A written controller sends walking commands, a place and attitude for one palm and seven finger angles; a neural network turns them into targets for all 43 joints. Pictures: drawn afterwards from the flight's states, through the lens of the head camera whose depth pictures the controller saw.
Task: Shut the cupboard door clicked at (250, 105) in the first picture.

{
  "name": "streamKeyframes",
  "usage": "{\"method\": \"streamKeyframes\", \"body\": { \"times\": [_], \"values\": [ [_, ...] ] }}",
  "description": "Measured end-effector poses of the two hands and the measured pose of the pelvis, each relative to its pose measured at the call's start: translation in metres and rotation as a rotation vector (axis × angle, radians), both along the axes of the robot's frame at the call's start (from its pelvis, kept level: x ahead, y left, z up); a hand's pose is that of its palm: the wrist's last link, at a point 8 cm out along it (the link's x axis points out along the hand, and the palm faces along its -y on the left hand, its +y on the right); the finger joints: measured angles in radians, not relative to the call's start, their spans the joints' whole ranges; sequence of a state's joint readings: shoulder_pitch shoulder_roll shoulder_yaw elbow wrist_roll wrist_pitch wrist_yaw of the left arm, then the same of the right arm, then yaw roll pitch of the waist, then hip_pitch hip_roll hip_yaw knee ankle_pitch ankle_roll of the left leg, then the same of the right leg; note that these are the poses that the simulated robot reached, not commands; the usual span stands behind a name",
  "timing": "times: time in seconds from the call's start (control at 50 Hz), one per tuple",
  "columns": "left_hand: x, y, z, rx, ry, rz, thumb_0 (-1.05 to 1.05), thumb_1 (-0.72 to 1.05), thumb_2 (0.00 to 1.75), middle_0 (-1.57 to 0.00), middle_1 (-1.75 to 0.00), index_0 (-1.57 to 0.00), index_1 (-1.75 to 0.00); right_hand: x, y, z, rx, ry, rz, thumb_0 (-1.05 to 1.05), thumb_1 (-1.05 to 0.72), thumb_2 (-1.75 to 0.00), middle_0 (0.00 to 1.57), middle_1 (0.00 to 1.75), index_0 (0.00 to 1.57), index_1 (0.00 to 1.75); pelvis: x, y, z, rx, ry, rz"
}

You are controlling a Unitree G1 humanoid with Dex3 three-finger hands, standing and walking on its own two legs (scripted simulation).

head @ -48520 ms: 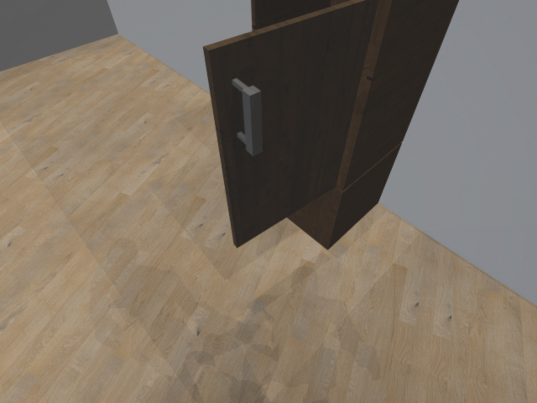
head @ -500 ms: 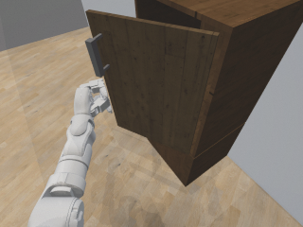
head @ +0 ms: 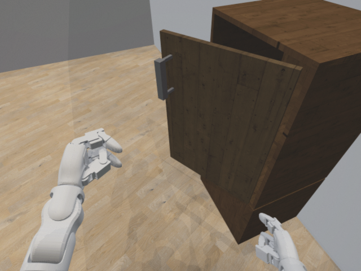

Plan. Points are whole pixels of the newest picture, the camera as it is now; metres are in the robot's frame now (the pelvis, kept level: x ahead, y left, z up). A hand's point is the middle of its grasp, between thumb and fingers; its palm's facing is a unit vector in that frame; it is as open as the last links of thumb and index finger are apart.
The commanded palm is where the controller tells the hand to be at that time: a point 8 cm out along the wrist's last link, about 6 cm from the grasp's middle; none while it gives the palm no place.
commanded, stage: draw the hand back to the body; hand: left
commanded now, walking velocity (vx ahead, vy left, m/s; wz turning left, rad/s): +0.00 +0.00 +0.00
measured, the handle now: (166, 77) +0.66 +0.13 +0.11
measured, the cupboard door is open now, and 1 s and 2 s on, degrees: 29 29 29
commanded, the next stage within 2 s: step back with the hand held close in 0.80 s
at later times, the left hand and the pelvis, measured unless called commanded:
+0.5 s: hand (32, 186) +0.20 +0.28 +0.16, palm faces +0.44 -0.78 -0.44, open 6.7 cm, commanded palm +0.16 +0.31 +0.17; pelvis +0.02 +0.01 +0.00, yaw -1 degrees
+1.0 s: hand (36, 181) +0.21 +0.28 +0.16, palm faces +0.43 -0.80 -0.42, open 7.4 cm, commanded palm +0.16 +0.31 +0.17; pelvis +0.01 +0.01 +0.00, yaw -1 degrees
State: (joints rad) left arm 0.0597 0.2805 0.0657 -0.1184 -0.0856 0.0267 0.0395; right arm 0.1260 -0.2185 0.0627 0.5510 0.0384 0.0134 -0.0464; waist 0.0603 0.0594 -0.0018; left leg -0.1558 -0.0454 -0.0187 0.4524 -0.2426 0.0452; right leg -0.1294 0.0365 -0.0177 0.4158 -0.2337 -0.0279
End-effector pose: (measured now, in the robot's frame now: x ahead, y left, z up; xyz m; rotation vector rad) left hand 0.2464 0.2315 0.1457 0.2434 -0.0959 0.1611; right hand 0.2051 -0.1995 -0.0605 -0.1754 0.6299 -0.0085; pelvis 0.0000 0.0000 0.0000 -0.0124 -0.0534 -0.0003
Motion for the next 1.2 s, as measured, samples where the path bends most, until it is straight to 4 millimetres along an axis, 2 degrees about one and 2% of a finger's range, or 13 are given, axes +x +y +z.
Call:
{"method": "streamKeyframes", "body": {
  "times": [0.12, 0.2, 0.3, 0.42, 0.52, 0.7, 0.88, 1.04, 1.2],
  "values": [
    [-0.02, 0.016, 0.026, 0.078, -0.066, 0.062, 0.02, 0.89, 0.9, -0.85, -1.01, -0.85, -1.0, -0.017, 0.01, -0.022, 0.03, 0.093, 0.006, 0.01, -0.9, -0.89, 0.2, 0.3, 0.2, 0.3, 0.006, 0.005, 0.002, 0.003, -0.01, -0.001],
    [-0.03, 0.028, 0.022, 0.103, -0.033, 0.094, 0.01, 0.89, 0.9, -0.74, -0.89, -0.74, -0.88, -0.031, 0.006, -0.032, 0.038, 0.151, -0.026, 0.01, -0.9, -0.89, 0.2, 0.3, 0.2, 0.3, 0.009, 0.006, 0.003, 0.004, -0.008, -0.01],
    [-0.048, 0.048, 0.012, 0.139, 0.029, 0.154, 0.01, 0.89, 0.9, -0.6, -0.74, -0.61, -0.74, -0.044, -0.008, -0.035, 0.011, 0.184, -0.074, 0.01, -0.9, -0.89, 0.2, 0.3, 0.2, 0.3, 0.012, 0.006, 0.003, 0.001, -0.003, -0.021],
    [-0.077, 0.072, 0.028, 0.216, -0.006, 0.244, 0.02, 0.89, 0.9, -0.44, -0.56, -0.44, -0.56, -0.04, -0.025, -0.029, -0.037, 0.142, -0.104, 0.01, -0.9, -0.89, 0.2, 0.3, 0.2, 0.3, 0.017, 0.008, 0.002, -0.005, -0.005, -0.022],
    [-0.093, 0.084, 0.036, 0.244, -0.035, 0.306, 0.01, 0.89, 0.9, -0.32, -0.42, -0.32, -0.42, -0.026, -0.026, -0.021, -0.049, 0.083, -0.095, 0.01, -0.9, -0.9, 0.2, 0.3, 0.2, 0.3, 0.015, 0.011, 0.001, -0.004, -0.011, -0.014],
    [-0.087, 0.078, 0.02, 0.168, -0.022, 0.291, 0.01, 0.89, 0.9, -0.22, -0.32, -0.23, -0.32, -0.012, -0.009, -0.012, -0.037, 0.032, -0.051, 0.01, -0.9, -0.89, 0.2, 0.3, 0.2, 0.3, 0.011, 0.011, 0.002, -0.001, -0.01, -0.009],
    [-0.083, 0.08, 0.033, 0.203, -0.06, 0.276, 0.01, 0.89, 0.9, -0.21, -0.31, -0.21, -0.3, -0.017, 0.0, -0.015, -0.015, 0.042, -0.046, 0.01, -0.9, -0.89, 0.2, 0.3, 0.2, 0.3, 0.013, 0.013, 0.002, -0.005, -0.018, -0.017],
    [-0.077, 0.088, 0.031, 0.243, -0.042, 0.268, 0.01, 0.89, 0.9, -0.21, -0.3, -0.21, -0.3, -0.031, -0.01, -0.023, -0.028, 0.108, -0.094, 0.01, -0.9, -0.89, 0.2, 0.3, 0.21, 0.3, 0.012, 0.016, 0.001, -0.013, 0.031, -0.026],
    [-0.069, 0.086, 0.024, 0.283, -0.012, 0.174, 0.01, 0.89, 0.9, -0.21, -0.3, -0.21, -0.3, -0.047, -0.026, -0.024, -0.074, 0.149, -0.194, 0.01, -0.9, -0.89, 0.2, 0.3, 0.2, 0.3, 0.004, 0.028, -0.002, -0.005, 0.07, -0.042]
  ]
}}
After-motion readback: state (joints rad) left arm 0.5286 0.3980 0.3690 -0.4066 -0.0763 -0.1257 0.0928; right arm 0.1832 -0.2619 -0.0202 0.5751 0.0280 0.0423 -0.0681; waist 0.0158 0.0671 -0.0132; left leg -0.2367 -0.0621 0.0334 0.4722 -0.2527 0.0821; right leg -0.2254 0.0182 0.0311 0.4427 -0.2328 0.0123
